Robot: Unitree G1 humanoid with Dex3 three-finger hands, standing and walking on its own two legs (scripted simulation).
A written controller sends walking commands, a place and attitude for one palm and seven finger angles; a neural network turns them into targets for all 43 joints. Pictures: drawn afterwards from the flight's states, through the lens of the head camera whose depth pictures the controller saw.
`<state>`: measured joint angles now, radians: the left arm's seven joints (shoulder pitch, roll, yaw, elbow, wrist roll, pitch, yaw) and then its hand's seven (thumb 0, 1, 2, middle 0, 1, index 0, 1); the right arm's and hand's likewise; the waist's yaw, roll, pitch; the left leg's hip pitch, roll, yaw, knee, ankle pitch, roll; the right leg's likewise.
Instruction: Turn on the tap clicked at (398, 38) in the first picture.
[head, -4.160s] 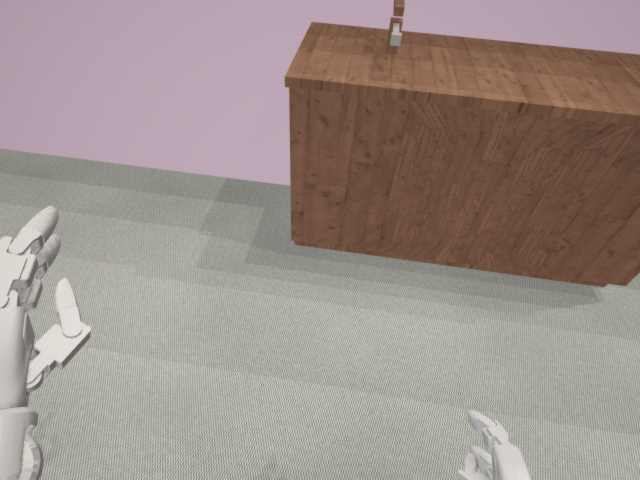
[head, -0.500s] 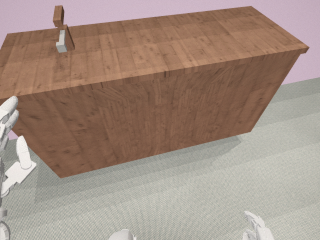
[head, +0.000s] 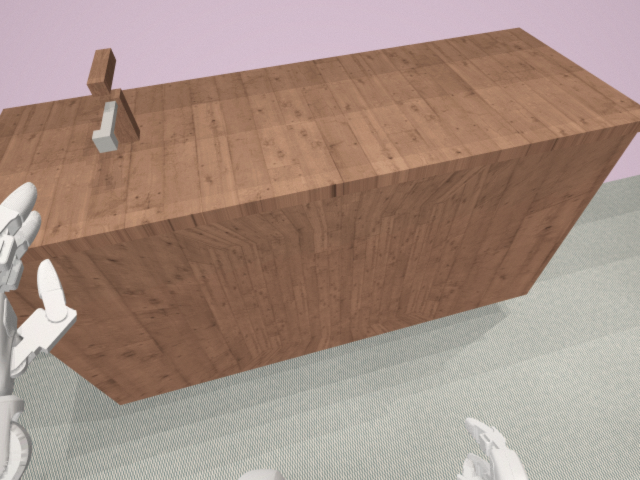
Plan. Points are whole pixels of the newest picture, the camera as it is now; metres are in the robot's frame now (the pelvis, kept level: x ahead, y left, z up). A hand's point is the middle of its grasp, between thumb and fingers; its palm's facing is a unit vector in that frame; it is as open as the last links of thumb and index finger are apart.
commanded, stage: take the last steps up to it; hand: left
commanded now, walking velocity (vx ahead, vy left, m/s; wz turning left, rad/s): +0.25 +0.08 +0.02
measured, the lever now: (105, 140) +0.58 +0.41 +0.11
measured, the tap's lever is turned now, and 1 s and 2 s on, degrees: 0 0 0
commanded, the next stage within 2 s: come to a stop and stand still in 0.44 s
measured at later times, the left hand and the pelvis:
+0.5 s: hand (105, 218) +0.32 +0.25 +0.19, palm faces +0.35 -0.83 -0.43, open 7.4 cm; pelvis +0.10 +0.02 +0.01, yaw -1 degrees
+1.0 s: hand (96, 217) +0.33 +0.27 +0.18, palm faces +0.40 -0.83 -0.39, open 7.4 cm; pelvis +0.12 +0.03 +0.01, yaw -1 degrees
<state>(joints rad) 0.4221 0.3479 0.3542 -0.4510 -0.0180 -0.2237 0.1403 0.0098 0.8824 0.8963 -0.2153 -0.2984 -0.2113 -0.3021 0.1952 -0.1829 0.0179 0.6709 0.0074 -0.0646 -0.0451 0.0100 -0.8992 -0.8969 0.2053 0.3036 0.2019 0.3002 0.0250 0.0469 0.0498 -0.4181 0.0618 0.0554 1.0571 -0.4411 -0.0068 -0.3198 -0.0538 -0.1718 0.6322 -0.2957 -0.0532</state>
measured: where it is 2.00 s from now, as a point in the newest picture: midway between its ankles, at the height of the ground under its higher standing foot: outside the picture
